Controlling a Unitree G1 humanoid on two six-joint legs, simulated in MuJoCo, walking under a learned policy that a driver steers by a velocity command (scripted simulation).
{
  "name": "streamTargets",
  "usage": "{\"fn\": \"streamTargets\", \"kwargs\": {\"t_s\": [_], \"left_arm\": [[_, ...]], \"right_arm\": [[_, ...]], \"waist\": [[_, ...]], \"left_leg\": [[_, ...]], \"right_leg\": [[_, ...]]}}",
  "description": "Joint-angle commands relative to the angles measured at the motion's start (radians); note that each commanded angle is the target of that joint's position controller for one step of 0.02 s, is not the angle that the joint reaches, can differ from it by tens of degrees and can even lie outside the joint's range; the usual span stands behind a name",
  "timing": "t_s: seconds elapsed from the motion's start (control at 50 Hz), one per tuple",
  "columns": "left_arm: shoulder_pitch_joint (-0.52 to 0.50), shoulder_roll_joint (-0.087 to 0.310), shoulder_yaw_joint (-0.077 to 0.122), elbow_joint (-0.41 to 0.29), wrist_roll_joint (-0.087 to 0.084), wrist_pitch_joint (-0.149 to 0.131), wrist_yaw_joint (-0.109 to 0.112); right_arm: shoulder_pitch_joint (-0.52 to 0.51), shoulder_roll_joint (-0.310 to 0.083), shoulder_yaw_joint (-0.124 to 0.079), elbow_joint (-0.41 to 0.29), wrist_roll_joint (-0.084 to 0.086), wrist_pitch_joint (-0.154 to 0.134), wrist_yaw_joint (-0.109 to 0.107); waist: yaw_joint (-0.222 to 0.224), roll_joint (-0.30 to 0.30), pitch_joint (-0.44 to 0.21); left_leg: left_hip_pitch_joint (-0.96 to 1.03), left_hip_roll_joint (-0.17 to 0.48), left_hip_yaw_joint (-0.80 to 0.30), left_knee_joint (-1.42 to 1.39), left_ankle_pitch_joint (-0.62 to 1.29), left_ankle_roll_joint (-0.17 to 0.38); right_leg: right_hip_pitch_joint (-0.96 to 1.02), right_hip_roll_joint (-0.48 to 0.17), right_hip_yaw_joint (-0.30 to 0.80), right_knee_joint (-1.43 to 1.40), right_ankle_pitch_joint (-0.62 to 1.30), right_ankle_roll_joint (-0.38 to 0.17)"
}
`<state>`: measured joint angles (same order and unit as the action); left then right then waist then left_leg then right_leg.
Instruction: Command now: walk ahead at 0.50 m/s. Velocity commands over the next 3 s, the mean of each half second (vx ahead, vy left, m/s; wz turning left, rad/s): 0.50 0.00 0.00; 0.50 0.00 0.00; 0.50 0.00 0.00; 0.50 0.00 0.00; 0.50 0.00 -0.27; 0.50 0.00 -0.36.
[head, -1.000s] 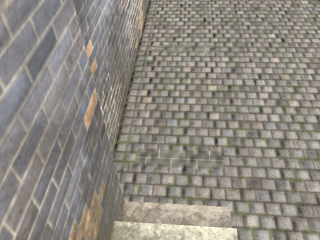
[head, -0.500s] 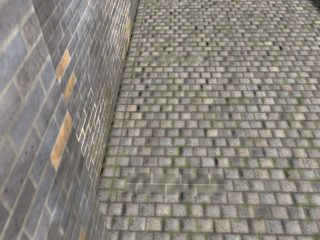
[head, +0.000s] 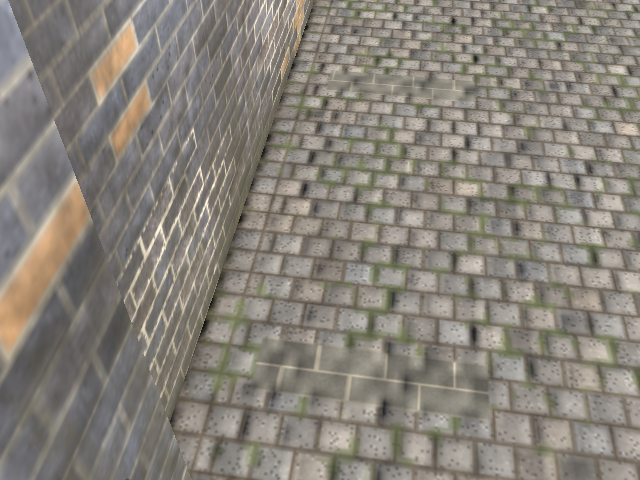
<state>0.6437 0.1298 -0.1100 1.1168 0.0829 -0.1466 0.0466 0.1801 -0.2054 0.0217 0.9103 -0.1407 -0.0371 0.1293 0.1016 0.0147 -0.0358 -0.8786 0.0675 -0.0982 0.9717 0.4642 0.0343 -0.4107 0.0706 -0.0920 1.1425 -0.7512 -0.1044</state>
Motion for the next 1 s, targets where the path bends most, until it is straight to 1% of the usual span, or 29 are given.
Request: {"fn": "streamTargets", "kwargs": {"t_s": [0.02,0.08,0.1,0.12,0.14,0.16,0.18,0.22,0.24,0.26,0.28,0.32,0.34,0.38,0.46,0.48,0.5,0.52,0.54,0.58,0.62,0.66,0.7,0.74,0.78,0.84,0.96,0.98,1.0], "left_arm": [[-0.071,0.201,0.018,-0.081,0.012,-0.005,-0.023],[-0.126,0.275,0.059,-0.123,-0.048,0.018,-0.022],[-0.114,0.227,0.047,-0.095,-0.037,0.028,-0.034],[-0.125,0.239,0.043,-0.068,0.04,0.033,-0.079],[-0.098,0.247,0.075,-0.038,-0.02,0.05,-0.096],[-0.087,0.278,0.091,-0.034,0.017,0.052,-0.156],[-0.121,0.207,0.093,-0.098,0.0,0.039,-0.173],[-0.373,0.144,0.06,-0.294,-0.036,0.024,-0.16],[-0.467,0.112,0.054,-0.298,-0.003,0.032,-0.117],[-0.446,0.126,0.055,-0.27,0.013,0.038,-0.09],[-0.319,0.179,0.076,-0.155,-0.006,0.047,-0.082],[-0.219,0.111,0.062,-0.13,0.042,0.06,-0.091],[-0.266,0.139,0.07,-0.143,0.065,0.056,-0.096],[-0.363,0.153,0.074,-0.174,0.014,0.054,-0.077],[-0.436,0.239,0.091,-0.212,0.016,0.076,-0.093],[-0.522,0.263,0.104,-0.252,-0.016,0.071,-0.098],[-0.221,0.279,0.12,-0.163,0.028,0.07,-0.103],[-0.099,0.409,0.19,-0.109,-0.025,0.05,-0.093],[0.073,0.471,0.211,-0.082,-0.001,0.049,-0.111],[0.146,0.464,0.224,-0.067,0.058,0.08,-0.146],[-0.017,0.275,0.162,-0.046,0.061,0.09,-0.133],[-0.121,0.084,0.096,-0.04,0.056,0.057,-0.111],[-0.189,0.098,0.088,-0.056,-0.006,0.014,-0.082],[-0.172,0.187,0.089,-0.023,0.017,0.001,-0.078],[-0.171,0.161,0.068,-0.047,0.001,-0.02,-0.051],[-0.092,0.207,0.063,-0.033,0.022,-0.005,-0.065],[0.193,0.122,0.062,0.074,-0.025,0.016,-0.045],[0.004,0.176,0.119,-0.021,-0.128,0.068,-0.003],[-0.046,0.203,0.126,-0.036,-0.111,0.081,0.009]], "right_arm": [[-0.052,-0.08,0.005,-0.069,-0.015,-0.002,0.004],[-0.099,-0.123,0.008,-0.081,-0.01,-0.019,-0.003],[-0.019,-0.083,0.024,-0.062,-0.028,-0.03,-0.012],[0.354,-0.098,-0.004,0.071,-0.017,-0.04,-0.032],[0.495,-0.151,-0.036,0.117,0.048,-0.05,-0.042],[0.63,-0.23,-0.069,0.125,0.043,-0.031,-0.044],[0.603,-0.258,-0.071,0.113,0.057,-0.041,-0.038],[0.519,-0.157,-0.055,0.123,0.061,-0.063,-0.044],[0.446,0.079,0.002,0.139,0.054,-0.076,-0.058],[0.355,0.123,0.021,0.127,0.041,-0.075,-0.061],[0.189,0.132,0.027,0.063,0.07,-0.083,-0.069],[0.137,-0.004,-0.008,0.049,0.065,-0.094,-0.057],[0.177,0.062,0.007,0.04,0.077,-0.115,-0.081],[0.168,0.021,0.0,-0.011,0.065,-0.118,-0.115],[0.302,-0.072,-0.007,0.009,0.064,-0.074,-0.085],[0.317,-0.084,-0.017,0.0,0.094,-0.055,-0.094],[0.24,-0.164,-0.028,0.002,0.002,-0.047,-0.068],[0.337,-0.101,-0.031,0.057,0.044,-0.036,-0.044],[0.563,-0.039,-0.021,0.106,0.037,-0.052,0.001],[0.387,-0.073,-0.044,-0.009,0.119,-0.053,-0.013],[0.286,0.01,-0.014,-0.035,0.093,-0.04,-0.055],[0.323,0.072,0.012,-0.007,0.079,-0.03,-0.074],[0.216,0.076,0.014,0.007,0.073,-0.012,-0.039],[0.174,0.024,0.011,0.005,0.059,-0.01,0.002],[0.067,-0.078,-0.005,-0.018,0.036,-0.027,-0.017],[0.048,-0.075,-0.004,-0.015,0.027,-0.014,-0.035],[-0.328,-0.04,0.035,-0.139,0.046,-0.031,-0.034],[-0.429,-0.104,-0.017,-0.192,0.249,-0.066,-0.061],[-0.386,-0.071,0.002,-0.183,0.26,-0.068,-0.054]], "waist": [[-0.073,-0.103,0.151],[-0.006,-0.067,0.163],[-0.032,-0.063,0.133],[-0.182,-0.062,0.06],[-0.231,0.195,0.084],[-0.29,0.286,-0.087],[-0.225,0.253,-0.183],[-0.247,0.097,-0.037],[-0.191,-0.094,0.075],[-0.134,-0.071,0.164],[-0.068,-0.089,0.198],[0.005,0.077,0.095],[-0.064,-0.003,0.105],[-0.102,-0.081,0.057],[-0.156,0.024,0.15],[-0.197,-0.035,0.165],[-0.054,0.05,0.035],[-0.012,-0.159,0.034],[-0.064,-0.288,-0.251],[0.065,-0.16,-0.192],[-0.053,0.047,0.079],[-0.177,0.065,0.238],[-0.141,0.006,0.202],[-0.158,-0.023,0.149],[-0.12,0.01,0.111],[-0.11,-0.051,0.151],[0.097,-0.045,0.246],[0.089,0.015,0.366],[0.043,-0.034,0.324]], "left_leg": [[0.271,-0.027,0.047,0.011,0.028,-0.032],[0.109,0.023,-0.012,-0.387,-0.233,-0.037],[0.323,0.017,0.007,-0.522,-0.23,-0.022],[0.835,-0.078,0.182,-0.259,-0.143,-0.025],[0.955,-0.066,0.172,-0.799,-0.136,0.016],[1.332,0.062,0.001,-0.412,-0.037,0.202],[1.467,0.162,-0.181,-0.319,-0.095,0.309],[1.29,0.331,-0.465,-0.436,-0.655,0.345],[1.063,0.273,-0.375,-0.433,-0.802,0.256],[0.698,0.274,-0.379,-0.426,-0.738,0.297],[0.278,0.174,-0.216,-0.431,-0.666,0.314],[-0.126,0.009,-0.105,-0.381,-0.827,0.252],[0.05,0.009,-0.089,-0.285,-0.839,0.216],[-0.137,-0.102,0.045,-0.166,-1.061,0.117],[0.258,0.066,-0.306,0.0,-0.942,0.203],[0.457,0.053,-0.317,0.027,-0.917,0.212],[0.333,0.081,-0.298,0.222,-0.661,0.165],[0.387,-0.015,-0.192,0.475,-0.629,0.11],[0.165,-0.144,-0.039,0.934,-0.918,0.046],[-0.482,-0.21,0.001,1.374,-1.204,-0.017],[-0.563,-0.019,-0.081,1.089,-0.79,0.032],[-0.375,0.074,-0.118,0.715,-0.458,0.074],[-0.098,0.063,-0.032,0.378,-0.158,0.047],[-0.003,0.036,0.01,0.425,-0.105,0.022],[-0.052,0.038,-0.046,0.027,0.128,0.004],[0.173,0.004,-0.005,0.007,0.118,-0.031],[-0.045,0.038,0.037,-0.539,-0.063,-0.06],[-0.028,0.004,0.035,-0.54,-0.158,-0.068],[0.052,0.027,0.0,-0.539,-0.121,-0.04]], "right_leg": [[-0.348,-0.216,0.384,-0.285,0.112,-0.176],[0.047,-0.259,0.501,-0.129,0.227,-0.15],[0.016,-0.23,0.482,0.001,0.246,-0.144],[-0.259,-0.184,0.337,0.195,0.447,-0.122],[-0.239,-0.103,0.237,0.401,0.327,-0.055],[-0.49,0.002,0.154,0.906,0.206,-0.01],[-0.773,0.011,0.1,1.032,0.024,0.007],[-1.122,-0.081,0.176,0.862,0.115,0.002],[-1.14,-0.211,0.248,0.429,0.429,-0.006],[-0.934,-0.275,0.269,0.27,0.565,-0.002],[-0.593,-0.274,0.218,0.028,0.799,0.02],[-0.092,-0.191,0.092,0.274,0.889,0.059],[-0.27,-0.236,0.186,0.032,1.102,0.058],[0.125,-0.182,0.035,-0.335,1.383,0.094],[-0.028,-0.212,0.106,-0.535,1.078,0.087],[-0.095,-0.198,0.079,-0.827,0.912,0.075],[0.312,-0.171,0.051,-0.547,1.049,0.051],[0.401,-0.164,0.061,-0.936,0.997,-0.011],[0.888,-0.306,0.094,-0.414,1.651,-0.186],[1.014,-0.488,0.491,-0.456,1.656,-0.292],[0.541,-0.484,0.555,-0.628,0.712,-0.214],[0.108,-0.38,0.415,-0.714,0.55,-0.115],[-0.188,-0.27,0.279,-0.777,0.458,-0.163],[-0.243,-0.237,0.261,-0.695,0.489,-0.19],[-0.037,-0.225,0.237,-0.576,0.569,-0.146],[-0.121,-0.238,0.249,-0.518,0.368,-0.164],[0.388,-0.239,0.399,-0.345,0.469,-0.172],[0.267,-0.248,0.415,-0.348,0.599,-0.106],[0.242,-0.266,0.432,-0.297,0.582,-0.107]]}}
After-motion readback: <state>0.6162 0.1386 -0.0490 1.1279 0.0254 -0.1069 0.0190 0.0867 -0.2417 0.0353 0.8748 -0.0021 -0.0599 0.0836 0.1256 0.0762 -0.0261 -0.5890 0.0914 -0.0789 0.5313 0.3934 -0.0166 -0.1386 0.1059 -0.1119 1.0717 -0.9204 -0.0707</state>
